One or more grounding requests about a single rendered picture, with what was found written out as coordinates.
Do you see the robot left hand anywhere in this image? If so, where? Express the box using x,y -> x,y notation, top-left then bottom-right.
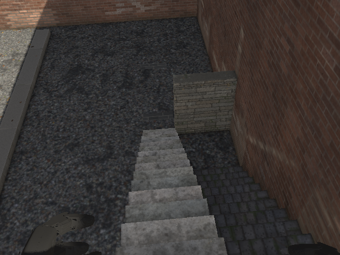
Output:
19,212 -> 101,255

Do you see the robot right hand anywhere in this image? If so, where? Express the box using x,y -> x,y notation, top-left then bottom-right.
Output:
288,242 -> 340,255

